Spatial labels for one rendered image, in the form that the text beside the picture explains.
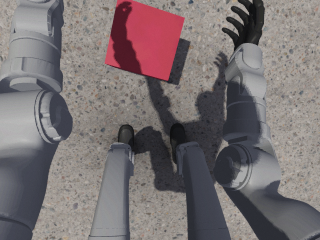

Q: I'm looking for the carton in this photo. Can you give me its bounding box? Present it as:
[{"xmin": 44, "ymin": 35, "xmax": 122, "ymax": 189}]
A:
[{"xmin": 104, "ymin": 0, "xmax": 185, "ymax": 81}]

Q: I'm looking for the left robot forearm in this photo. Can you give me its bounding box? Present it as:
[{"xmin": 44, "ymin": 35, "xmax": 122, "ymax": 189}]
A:
[{"xmin": 0, "ymin": 0, "xmax": 64, "ymax": 94}]

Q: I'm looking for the left robot upper arm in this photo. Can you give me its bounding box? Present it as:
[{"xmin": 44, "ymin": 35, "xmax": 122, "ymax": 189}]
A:
[{"xmin": 0, "ymin": 89, "xmax": 73, "ymax": 240}]

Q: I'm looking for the robot right hand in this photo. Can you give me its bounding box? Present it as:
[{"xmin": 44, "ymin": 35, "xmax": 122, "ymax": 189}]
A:
[{"xmin": 221, "ymin": 0, "xmax": 265, "ymax": 51}]

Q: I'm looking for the right robot upper arm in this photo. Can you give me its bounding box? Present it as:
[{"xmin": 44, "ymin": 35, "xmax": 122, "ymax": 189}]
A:
[{"xmin": 213, "ymin": 144, "xmax": 320, "ymax": 240}]

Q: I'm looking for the robot right shin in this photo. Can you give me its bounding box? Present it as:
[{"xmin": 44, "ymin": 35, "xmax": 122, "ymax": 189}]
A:
[{"xmin": 176, "ymin": 142, "xmax": 205, "ymax": 157}]

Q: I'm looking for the right robot forearm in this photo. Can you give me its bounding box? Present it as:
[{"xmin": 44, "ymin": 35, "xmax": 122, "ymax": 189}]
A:
[{"xmin": 222, "ymin": 43, "xmax": 278, "ymax": 161}]

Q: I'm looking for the robot left foot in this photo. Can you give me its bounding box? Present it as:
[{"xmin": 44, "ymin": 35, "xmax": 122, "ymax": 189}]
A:
[{"xmin": 118, "ymin": 124, "xmax": 134, "ymax": 152}]

